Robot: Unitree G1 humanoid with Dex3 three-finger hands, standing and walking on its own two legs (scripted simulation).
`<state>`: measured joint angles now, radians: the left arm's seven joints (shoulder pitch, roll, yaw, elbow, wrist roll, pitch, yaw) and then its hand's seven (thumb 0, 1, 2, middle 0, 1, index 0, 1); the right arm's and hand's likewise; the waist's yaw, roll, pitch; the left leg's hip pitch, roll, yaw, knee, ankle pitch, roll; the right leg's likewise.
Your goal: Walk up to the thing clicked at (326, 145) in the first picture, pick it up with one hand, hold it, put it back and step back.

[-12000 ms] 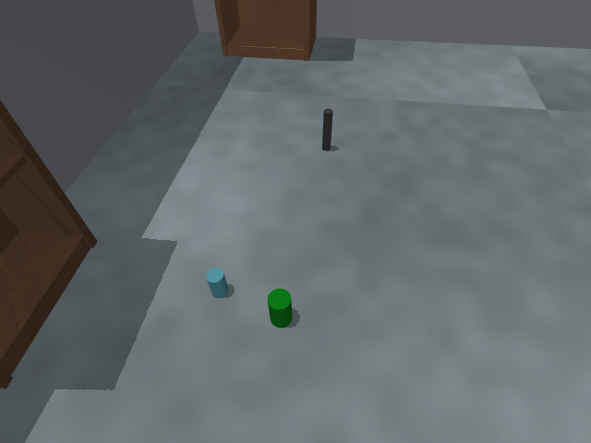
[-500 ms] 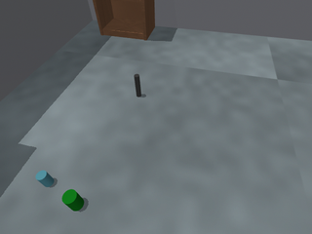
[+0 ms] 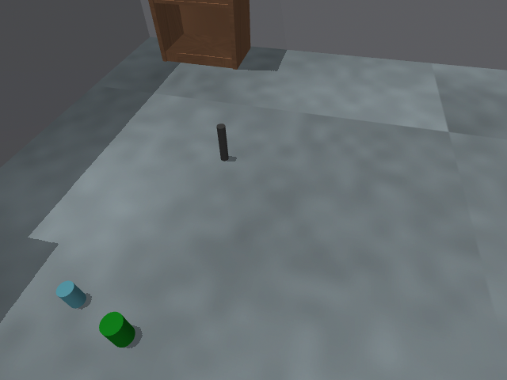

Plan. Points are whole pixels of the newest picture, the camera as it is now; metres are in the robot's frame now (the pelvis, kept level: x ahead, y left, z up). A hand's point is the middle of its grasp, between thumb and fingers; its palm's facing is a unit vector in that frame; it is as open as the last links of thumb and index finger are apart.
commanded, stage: stand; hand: left
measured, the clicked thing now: (222, 143) +1.42 +0.21 -0.67
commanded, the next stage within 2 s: walk up in 0.84 s
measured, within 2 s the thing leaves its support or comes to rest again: neither
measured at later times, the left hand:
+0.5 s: hand out of the picture +0.07 +0.26 -0.15, palm faces -0.02 -0.94 -0.35, open 7.4 cm
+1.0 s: hand out of the picture +0.07 +0.28 -0.15, palm faces +0.04 -0.94 -0.35, open 7.4 cm
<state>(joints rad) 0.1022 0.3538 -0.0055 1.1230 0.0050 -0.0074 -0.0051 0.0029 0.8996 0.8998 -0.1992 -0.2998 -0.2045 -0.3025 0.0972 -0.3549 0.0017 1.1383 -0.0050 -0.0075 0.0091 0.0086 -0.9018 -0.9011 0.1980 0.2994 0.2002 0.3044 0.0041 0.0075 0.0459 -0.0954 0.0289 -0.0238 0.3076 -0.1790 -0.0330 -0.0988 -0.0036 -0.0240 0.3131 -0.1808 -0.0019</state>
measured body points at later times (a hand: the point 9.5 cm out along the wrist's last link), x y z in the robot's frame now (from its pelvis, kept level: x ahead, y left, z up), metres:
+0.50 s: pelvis +0.00 +0.00 +0.00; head +0.00 +0.00 +0.45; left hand +0.07 +0.31 -0.13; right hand +0.07 -0.30 -0.14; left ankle -0.01 +0.14 -0.75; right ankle -0.01 -0.12 -0.75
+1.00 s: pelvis +0.02 +0.01 -0.01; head +0.02 +0.01 +0.44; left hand +0.07 +0.33 -0.12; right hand +0.10 -0.31 -0.13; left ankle +0.02 +0.14 -0.72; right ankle -0.01 -0.11 -0.75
